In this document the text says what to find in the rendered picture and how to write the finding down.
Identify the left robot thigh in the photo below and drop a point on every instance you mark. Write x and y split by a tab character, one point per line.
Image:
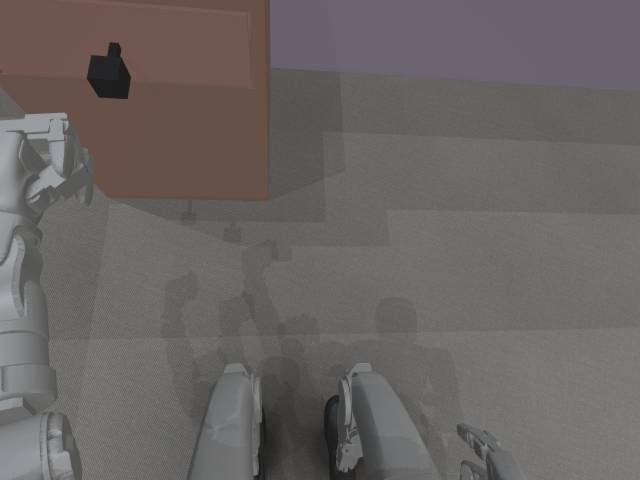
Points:
223	449

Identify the right robot thigh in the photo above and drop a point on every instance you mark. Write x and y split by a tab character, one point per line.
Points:
392	447

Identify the robot left hand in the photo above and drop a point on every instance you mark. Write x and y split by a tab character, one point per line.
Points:
62	172

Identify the robot right hand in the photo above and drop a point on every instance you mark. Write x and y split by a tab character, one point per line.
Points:
501	465

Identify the handle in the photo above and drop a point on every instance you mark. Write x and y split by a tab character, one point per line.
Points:
108	75

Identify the robot left forearm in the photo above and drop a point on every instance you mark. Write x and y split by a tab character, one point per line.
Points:
28	385

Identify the cabinet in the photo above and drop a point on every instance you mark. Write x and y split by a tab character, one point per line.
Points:
169	140

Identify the drawer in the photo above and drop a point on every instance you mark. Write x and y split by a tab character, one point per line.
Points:
158	43

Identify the left robot upper arm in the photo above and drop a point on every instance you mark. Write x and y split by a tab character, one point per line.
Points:
39	447

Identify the robot thigh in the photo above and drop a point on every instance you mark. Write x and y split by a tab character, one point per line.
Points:
392	447
223	449

